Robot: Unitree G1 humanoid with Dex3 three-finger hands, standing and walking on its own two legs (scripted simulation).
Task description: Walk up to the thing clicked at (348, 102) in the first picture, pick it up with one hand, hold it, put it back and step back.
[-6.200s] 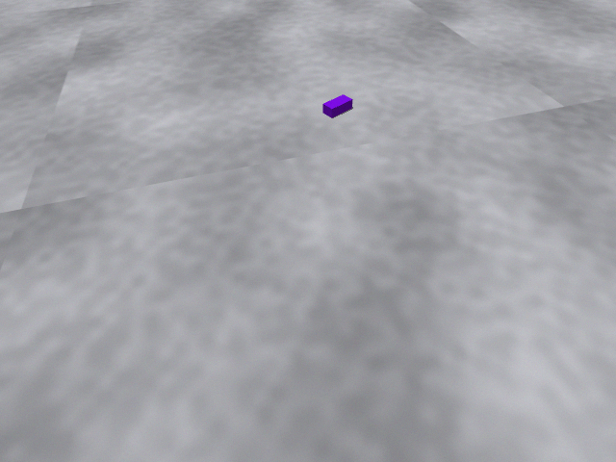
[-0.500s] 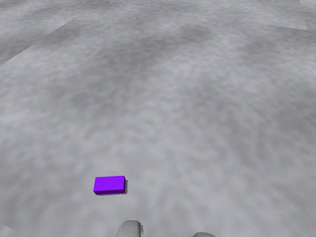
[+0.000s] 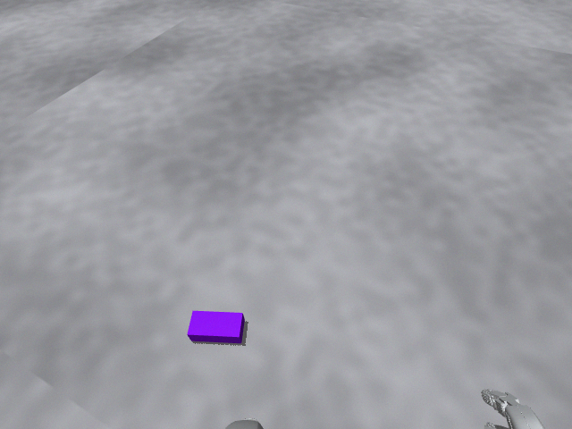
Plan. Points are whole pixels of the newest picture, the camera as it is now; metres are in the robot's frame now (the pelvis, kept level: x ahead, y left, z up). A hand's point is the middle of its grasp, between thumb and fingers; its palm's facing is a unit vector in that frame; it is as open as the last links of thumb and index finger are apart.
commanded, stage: walk up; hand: left
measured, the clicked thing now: (217, 326) +0.53 +0.30 -0.71
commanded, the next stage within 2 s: stand in 1.14 s
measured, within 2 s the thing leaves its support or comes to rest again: neither
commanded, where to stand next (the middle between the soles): +0.09 +0.05 m, yaw -1 degrees
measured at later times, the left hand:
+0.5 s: hand out of the picture +0.08 +0.27 -0.12, palm faces -0.02 -0.94 -0.35, open 7.4 cm
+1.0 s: hand out of the picture +0.11 +0.27 -0.12, palm faces -0.01 -0.94 -0.35, open 7.4 cm
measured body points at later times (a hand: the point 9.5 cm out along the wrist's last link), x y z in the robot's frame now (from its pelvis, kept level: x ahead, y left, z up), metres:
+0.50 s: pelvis +0.01 +0.01 +0.04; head +0.02 +0.02 +0.49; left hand +0.08 +0.32 -0.10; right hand +0.09 -0.29 -0.09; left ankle +0.04 +0.13 -0.71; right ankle +0.01 -0.13 -0.71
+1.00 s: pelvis +0.02 +0.01 +0.04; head +0.03 +0.02 +0.49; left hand +0.11 +0.32 -0.09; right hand +0.10 -0.29 -0.09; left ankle +0.04 +0.13 -0.71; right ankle +0.01 -0.13 -0.71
